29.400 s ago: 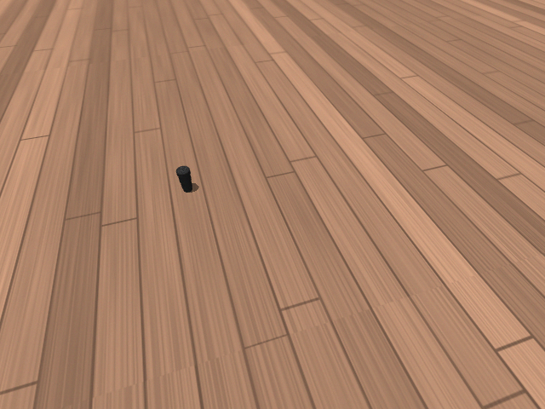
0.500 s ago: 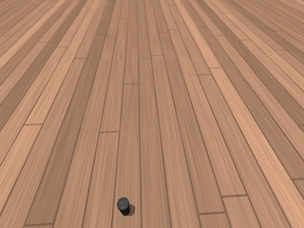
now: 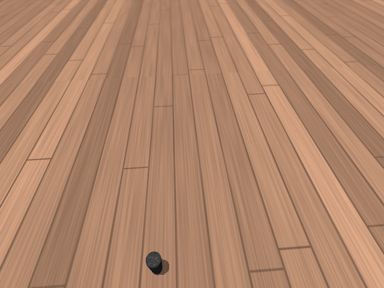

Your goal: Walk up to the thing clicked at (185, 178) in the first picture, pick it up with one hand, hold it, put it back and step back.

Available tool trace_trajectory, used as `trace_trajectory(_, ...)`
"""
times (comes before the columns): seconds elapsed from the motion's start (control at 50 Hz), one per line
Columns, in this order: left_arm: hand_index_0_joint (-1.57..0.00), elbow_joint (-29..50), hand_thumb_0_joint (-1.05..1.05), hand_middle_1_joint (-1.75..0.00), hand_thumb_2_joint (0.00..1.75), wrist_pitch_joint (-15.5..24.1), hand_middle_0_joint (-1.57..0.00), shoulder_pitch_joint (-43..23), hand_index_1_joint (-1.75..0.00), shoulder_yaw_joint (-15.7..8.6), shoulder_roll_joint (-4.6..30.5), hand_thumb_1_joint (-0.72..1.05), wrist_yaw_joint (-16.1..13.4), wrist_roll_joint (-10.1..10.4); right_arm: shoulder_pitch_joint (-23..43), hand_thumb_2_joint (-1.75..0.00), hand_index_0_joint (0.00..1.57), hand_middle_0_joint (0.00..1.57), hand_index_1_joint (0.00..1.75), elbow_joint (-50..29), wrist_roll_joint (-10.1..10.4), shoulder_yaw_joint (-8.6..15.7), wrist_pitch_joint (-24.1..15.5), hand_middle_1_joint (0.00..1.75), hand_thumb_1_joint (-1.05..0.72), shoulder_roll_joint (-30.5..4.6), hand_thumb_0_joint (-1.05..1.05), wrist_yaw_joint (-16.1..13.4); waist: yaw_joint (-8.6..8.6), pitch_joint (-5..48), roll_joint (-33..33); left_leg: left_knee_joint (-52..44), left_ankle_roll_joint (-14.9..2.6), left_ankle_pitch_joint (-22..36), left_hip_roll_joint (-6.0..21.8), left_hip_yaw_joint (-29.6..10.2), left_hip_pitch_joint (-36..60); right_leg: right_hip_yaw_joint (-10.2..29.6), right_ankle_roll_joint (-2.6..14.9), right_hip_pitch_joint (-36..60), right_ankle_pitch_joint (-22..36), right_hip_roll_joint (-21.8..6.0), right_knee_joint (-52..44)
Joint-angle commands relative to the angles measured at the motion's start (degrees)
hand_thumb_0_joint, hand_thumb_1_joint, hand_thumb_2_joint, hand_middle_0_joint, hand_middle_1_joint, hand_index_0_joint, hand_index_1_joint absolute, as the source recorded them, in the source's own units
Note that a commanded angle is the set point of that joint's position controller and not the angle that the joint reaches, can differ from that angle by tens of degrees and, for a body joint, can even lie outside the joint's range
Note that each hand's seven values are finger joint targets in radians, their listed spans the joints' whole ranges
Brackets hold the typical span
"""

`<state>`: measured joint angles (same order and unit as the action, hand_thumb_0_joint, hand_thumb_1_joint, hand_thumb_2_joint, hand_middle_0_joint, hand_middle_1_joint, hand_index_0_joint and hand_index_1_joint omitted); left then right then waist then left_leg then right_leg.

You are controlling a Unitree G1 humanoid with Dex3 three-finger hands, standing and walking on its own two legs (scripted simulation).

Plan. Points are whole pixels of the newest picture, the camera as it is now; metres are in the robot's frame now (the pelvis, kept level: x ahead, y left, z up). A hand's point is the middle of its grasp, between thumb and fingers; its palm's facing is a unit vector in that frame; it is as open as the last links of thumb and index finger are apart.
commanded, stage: stand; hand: left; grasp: from the side
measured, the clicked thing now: (155, 264) +0.41 +0.21 -0.71
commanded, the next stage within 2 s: step back in 0.38 s
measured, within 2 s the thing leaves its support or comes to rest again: neither
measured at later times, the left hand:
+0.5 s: hand out of the picture +0.08 +0.26 -0.16, palm faces +0.01 -0.94 -0.35, open 7.4 cm
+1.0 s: hand out of the picture +0.03 +0.30 -0.18, palm faces -0.08 -0.93 -0.37, open 7.4 cm
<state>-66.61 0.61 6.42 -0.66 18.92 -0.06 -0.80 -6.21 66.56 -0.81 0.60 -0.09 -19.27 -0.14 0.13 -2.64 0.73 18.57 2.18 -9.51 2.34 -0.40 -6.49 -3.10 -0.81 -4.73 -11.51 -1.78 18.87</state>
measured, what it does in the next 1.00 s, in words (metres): walks backwards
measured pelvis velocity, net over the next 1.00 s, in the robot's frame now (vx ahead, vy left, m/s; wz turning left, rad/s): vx -0.10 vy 0.04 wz -0.05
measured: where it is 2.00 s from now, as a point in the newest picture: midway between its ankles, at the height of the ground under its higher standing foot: outside the picture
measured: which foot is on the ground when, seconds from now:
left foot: down 0.00-1.00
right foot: down 0.00-0.66, up 0.68-1.00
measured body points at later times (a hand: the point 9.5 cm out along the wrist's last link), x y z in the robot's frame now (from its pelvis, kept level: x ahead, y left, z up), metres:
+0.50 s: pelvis -0.01 +0.00 -0.01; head +0.02 +0.00 +0.44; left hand +0.07 +0.31 -0.14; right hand +0.07 -0.31 -0.14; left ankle +0.01 +0.14 -0.74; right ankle -0.01 -0.12 -0.75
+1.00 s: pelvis -0.10 +0.04 -0.03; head -0.02 +0.05 +0.41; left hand +0.03 +0.35 -0.16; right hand -0.01 -0.27 -0.14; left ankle -0.04 +0.15 -0.75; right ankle -0.14 -0.08 -0.72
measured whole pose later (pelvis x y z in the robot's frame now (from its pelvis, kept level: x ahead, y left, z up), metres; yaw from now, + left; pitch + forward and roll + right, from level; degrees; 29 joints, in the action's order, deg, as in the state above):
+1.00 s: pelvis -0.10 +0.04 -0.03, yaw -3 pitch -2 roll +0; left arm -51.4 -3.3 5.4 -4.0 21.9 -0.5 -0.4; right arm -7.0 48.4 -1.1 2.5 1.6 -20.2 -0.9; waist 1.3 -12.2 -0.9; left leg 37.7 -2.1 -15.4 0.4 2.1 -20.7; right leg 4.2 -0.1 -17.9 -29.0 2.5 49.2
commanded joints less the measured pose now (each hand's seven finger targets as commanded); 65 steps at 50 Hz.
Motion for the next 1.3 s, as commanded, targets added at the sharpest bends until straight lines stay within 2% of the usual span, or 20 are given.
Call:
trace_trajectory(0.0,-0.2,3.29,0.0,-0.3,0.9,1.42,-0.2,-1.64,-0.3,-2.05,12.01,0.9,-1.1,0.05,2.13,-0.9,0.2,0.2,0.3,-3.22,-0.01,1.65,-1.1,0.3,-0.9,-11.01,0.0,-0.69,-0.14,2.83,-1.58,-2.52,-2.3,8.26,4.87,-3.56,0.4,4.73,0.93,-0.69,8.84,-6.18,-3.86)
trace_trajectory(0.34,-0.2,4.25,0.0,-0.3,0.9,1.37,-0.2,-1.89,-0.3,-2.18,12.28,0.9,-0.89,0.06,1.77,-0.9,0.2,0.2,0.3,-3.45,-0.07,1.63,-1.35,0.3,-0.9,-11.74,0.0,-0.63,-0.03,3.63,-0.47,-2.86,-2.4,8.16,5.28,-3.37,0.83,5.24,1.35,-0.53,8.15,-6.28,-3.67)
trace_trajectory(0.36,-0.2,5.53,0.0,-0.3,0.9,0.64,-0.2,-1.48,-0.3,-5.12,16.65,0.9,-0.79,1.52,4.02,-0.9,0.2,0.2,0.3,-5.92,0.55,3.03,-0.37,0.3,-0.9,-14.91,0.0,-0.21,-0.28,-3.35,-0.87,4.73,-4.43,18.0,3.85,-3.81,-4.51,6.15,2.25,-4.04,19.14,-5.89,1.5)
trace_trajectory(0.4,-0.2,7.38,0.0,-0.3,0.9,0.15,-0.2,-0.2,-0.3,-5.66,16.46,0.9,-1.07,1.73,2.46,-0.9,0.2,0.2,0.3,-7.85,1.34,3.25,0.24,0.3,-0.9,-13.27,0.0,-0.18,0.05,0.76,-1.86,11.66,-4.65,19.41,1.99,-1.56,-4.62,6.62,5.04,-2.87,25.75,-7.69,3.38)
trace_trajectory(0.44,-0.2,10.19,0.0,-0.3,0.9,-0.37,-0.2,-1.85,-0.3,-6.4,17.32,0.9,-1.13,1.28,0.39,-0.9,0.2,0.2,0.3,-9.61,1.45,4.05,1.12,0.3,-0.9,-13.07,0.0,-0.12,0.63,5.18,-5.69,19.48,-4.62,11.86,-1.44,-0.06,-5.34,10.0,9.6,-2.82,26.54,-11.96,3.2)
trace_trajectory(0.5,-0.2,15.07,0.0,-0.3,0.9,-0.95,-0.2,-6.98,-0.3,-6.75,17.91,0.9,-1.19,-0.61,-2.9,-0.9,0.2,0.2,0.3,-12.25,0.77,5.11,2.77,0.3,-0.9,-12.62,0.0,0.43,1.89,4.54,-11.45,35.27,-5.88,-20.25,-3.86,-3.35,-8.16,14.05,15.61,-10.99,23.92,-19.3,3.55)
trace_trajectory(0.56,-0.2,17.66,0.0,-0.3,0.9,-1.23,-0.2,-9.12,-0.3,-6.06,16.51,0.9,-1.46,-0.84,-5.87,-0.9,0.2,0.2,0.3,-13.43,1.31,5.42,2.59,0.3,-0.9,-12.65,0.0,0.53,2.74,3.93,-11.53,25.88,-5.8,-14.7,-2.03,-2.98,-11.07,10.82,12.18,-7.67,24.46,-15.76,10.16)
trace_trajectory(0.6,-0.2,18.09,0.0,-0.3,0.9,-2.21,-0.2,-7.47,-0.3,-5.7,15.67,0.9,-1.28,0.08,-6.64,-0.9,0.2,0.2,0.3,-13.36,0.07,5.76,1.62,0.3,-0.9,-12.8,0.0,0.38,2.33,4.18,-5.86,10.2,-4.99,6.52,-1.97,-0.66,-7.87,6.43,7.72,-7.01,18.72,-10.03,18.89)
trace_trajectory(0.62,-0.2,18.65,0.0,-0.3,0.9,-2.88,-0.2,-5.09,-0.3,-5.37,13.12,0.9,-1.18,0.81,-4.99,-0.9,0.2,0.2,0.3,-14.79,-1.05,6.35,1.23,0.3,-0.9,-15.02,0.0,0.16,0.82,3.88,2.75,6.14,-6.29,21.48,4.12,-9.66,-5.97,3.83,4.68,-10.62,9.84,-3.48,26.72)
trace_trajectory(0.64,-0.2,19.27,0.0,-0.3,0.9,-3.38,-0.2,-4.49,-0.3,-5.04,10.52,0.9,-1.44,1.36,-4.64,-0.9,0.2,0.2,0.3,-15.91,-1.63,7.17,0.72,0.3,-0.9,-19.36,0.0,0.09,0.6,3.45,11.77,4.2,-10.97,35.04,12.96,-23.18,-1.73,5.67,2.94,-20.5,-18.51,5.92,34.66)
trace_trajectory(0.66,-0.2,19.25,0.0,-0.3,0.9,-3.57,-0.2,-4.33,-0.3,-5.48,11.67,0.9,-2.12,1.02,-4.92,-0.9,0.2,0.2,0.3,-16.65,-0.84,7.82,0.52,0.3,-0.9,-22.57,0.0,-0.02,2.21,5.84,11.7,4.98,-16.58,37.31,17.4,-27.12,-3.01,12.68,2.92,-19.49,-27.68,7.41,42.54)
trace_trajectory(0.76,-0.2,17.46,0.0,-0.3,0.9,-3.43,-0.2,-0.36,-0.3,-5.69,13.84,0.9,-2.55,1.09,0.2,-0.9,0.2,0.2,0.3,-19.73,-0.84,6.37,0.29,0.3,-0.9,-16.07,0.0,-1.67,-0.99,6.79,8.44,10.34,-15.37,32.09,11.22,-14.92,0.91,13.98,1.92,-23.32,-19.33,6.52,52.55)
trace_trajectory(0.86,-0.2,20.21,0.0,-0.3,0.9,-2.69,-0.2,-2.51,-0.3,-6.02,13.19,0.9,-1.94,0.32,-5.62,-0.9,0.2,0.2,0.3,-20.1,-0.59,6.64,0.44,0.3,-0.9,-15.73,0.0,-2.17,2.71,5.52,6.16,11.09,-17.5,32.04,12.54,-15.24,6.7,11.18,-0.3,-23.76,-20.44,5.22,39.82)
trace_trajectory(0.94,-0.2,19.72,0.0,-0.3,0.9,-2.03,-0.2,1.68,-0.3,-6.42,12.59,0.9,-1.22,0.13,-2.99,-0.9,0.2,0.2,0.3,-21.74,-0.39,6.3,0.74,0.3,-0.9,-16.96,0.0,-1.9,1.62,8.31,7.89,12.21,-16.07,24.54,11.97,-13.98,3.34,6.43,0.83,-16.36,-16.64,3.08,25.89)
trace_trajectory(1.0,-0.2,17.12,0.0,-0.3,0.9,-1.47,-0.2,8.26,-0.3,-6.64,11.72,0.9,-0.9,-0.63,0.2,-0.9,0.2,0.2,0.3,-22.05,0.45,6.03,1.34,0.3,-0.9,-17.13,0.0,-1.53,-1.84,8.43,7.27,15.14,-11.26,13.99,9.52,-11.39,-7.25,3.94,3.31,-3.82,-2.0,2.52,7.85)
trace_trajectory(1.02,-0.2,17.71,0.0,-0.3,0.9,-1.02,-0.2,8.11,-0.3,-7.26,14.66,0.9,-0.96,-1.51,-0.25,-0.9,0.2,0.2,0.3,-22.28,0.89,5.42,1.44,0.3,-0.9,-15.2,0.0,-1.35,-1.21,7.31,0.55,18.53,-7.75,5.25,5.65,-9.14,-15.66,12.77,5.4,-0.7,0.73,-2.89,6.27)
trace_trajectory(1.04,-0.2,19.23,0.0,-0.3,0.9,-0.98,-0.2,4.99,-0.3,-8.49,19.59,0.9,-0.73,-1.0,0.21,-0.9,0.2,0.2,0.3,-22.8,1.18,4.65,1.47,0.3,-0.9,-12.4,0.0,-1.25,-0.6,3.53,-11.71,27.84,-3.57,-12.25,-5.11,-3.0,-24.26,27.07,11.89,-2.43,4.01,-13.37,1.86)
trace_trajectory(1.06,-0.2,21.13,0.0,-0.3,0.9,-0.85,-0.2,3.1,-0.3,-8.92,22.93,0.9,-0.69,-1.16,2.12,-0.9,0.2,0.2,0.3,-22.37,0.76,5.26,1.87,0.3,-0.9,-13.57,0.0,-1.99,-3.16,1.2,-15.79,42.79,-2.67,-27.11,-8.5,-5.41,-21.26,36.25,20.28,-12.85,10.51,-22.55,-0.57)
trace_trajectory(1.12,-0.2,23.52,0.0,-0.3,0.9,-0.59,-0.2,-4.47,-0.3,-7.38,16.04,0.9,-1.37,-0.49,-4.23,-0.9,0.2,0.2,0.3,-19.35,1.39,5.21,1.85,0.3,-0.9,-13.69,0.0,-1.82,1.96,0.25,-6.7,51.08,-2.67,-19.34,-9.87,-10.6,-20.97,18.58,14.09,-10.84,21.97,-12.1,4.62)
trace_trajectory(1.28,-0.2,25.35,0.0,-0.3,0.9,-1.43,-0.2,2.88,-0.3,-7.17,15.54,0.9,-2.26,-1.01,-3.69,-0.9,0.2,0.2,0.3,-21.18,0.26,4.57,1.02,0.3,-0.9,-12.63,0.0,-1.76,-2.67,5.84,-10.83,26.72,-1.71,-20.6,-4.48,-3.8,-19.02,15.98,13.63,4.46,30.98,-12.92,12.36)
